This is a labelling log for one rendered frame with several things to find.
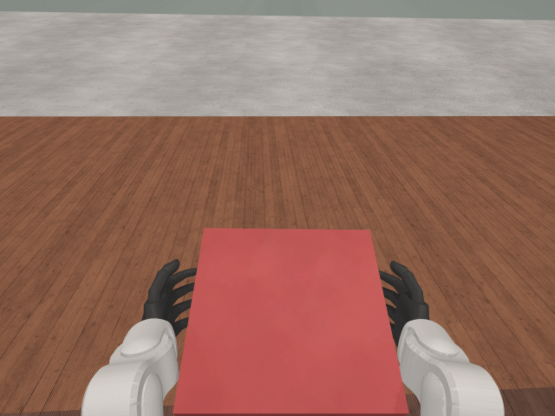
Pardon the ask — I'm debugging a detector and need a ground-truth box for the carton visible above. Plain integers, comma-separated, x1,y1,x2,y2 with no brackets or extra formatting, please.
173,228,409,416

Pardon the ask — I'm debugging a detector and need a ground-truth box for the robot right forearm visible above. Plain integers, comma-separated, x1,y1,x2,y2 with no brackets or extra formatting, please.
397,319,505,416

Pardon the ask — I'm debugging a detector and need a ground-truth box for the robot left forearm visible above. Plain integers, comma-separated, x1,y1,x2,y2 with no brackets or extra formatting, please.
82,318,180,416

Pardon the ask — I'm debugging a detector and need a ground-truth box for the robot right hand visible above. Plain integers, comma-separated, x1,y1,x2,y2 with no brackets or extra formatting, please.
379,261,429,347

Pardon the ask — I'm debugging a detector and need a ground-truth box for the robot left hand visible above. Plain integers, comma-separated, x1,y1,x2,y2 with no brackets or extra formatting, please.
141,259,197,337

